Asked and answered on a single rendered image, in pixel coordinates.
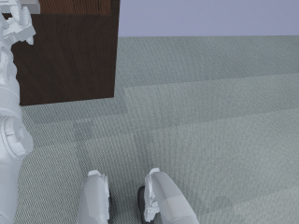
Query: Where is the handle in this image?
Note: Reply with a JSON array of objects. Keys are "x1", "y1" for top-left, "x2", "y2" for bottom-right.
[{"x1": 1, "y1": 0, "x2": 41, "y2": 14}]

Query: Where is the left robot upper arm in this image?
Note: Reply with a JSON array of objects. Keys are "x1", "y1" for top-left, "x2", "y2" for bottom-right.
[{"x1": 0, "y1": 115, "x2": 34, "y2": 224}]

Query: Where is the cabinet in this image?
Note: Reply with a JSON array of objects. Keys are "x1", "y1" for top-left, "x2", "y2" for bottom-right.
[{"x1": 2, "y1": 0, "x2": 121, "y2": 106}]

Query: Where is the robot right thigh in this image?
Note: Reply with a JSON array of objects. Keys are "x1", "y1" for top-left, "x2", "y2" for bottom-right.
[{"x1": 145, "y1": 171, "x2": 199, "y2": 224}]

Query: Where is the drawer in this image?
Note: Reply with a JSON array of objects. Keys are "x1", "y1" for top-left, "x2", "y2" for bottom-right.
[{"x1": 38, "y1": 0, "x2": 111, "y2": 15}]

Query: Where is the robot thigh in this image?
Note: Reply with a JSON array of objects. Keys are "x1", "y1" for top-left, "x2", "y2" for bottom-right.
[
  {"x1": 145, "y1": 171, "x2": 199, "y2": 224},
  {"x1": 76, "y1": 174, "x2": 109, "y2": 224}
]

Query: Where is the robot left hand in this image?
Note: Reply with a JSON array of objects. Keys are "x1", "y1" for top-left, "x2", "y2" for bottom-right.
[{"x1": 0, "y1": 0, "x2": 36, "y2": 49}]

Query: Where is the robot left thigh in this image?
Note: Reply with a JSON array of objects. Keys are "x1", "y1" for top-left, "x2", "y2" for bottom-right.
[{"x1": 76, "y1": 174, "x2": 109, "y2": 224}]

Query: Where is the left robot forearm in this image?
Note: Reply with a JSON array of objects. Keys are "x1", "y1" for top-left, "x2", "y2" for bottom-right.
[{"x1": 0, "y1": 41, "x2": 22, "y2": 121}]

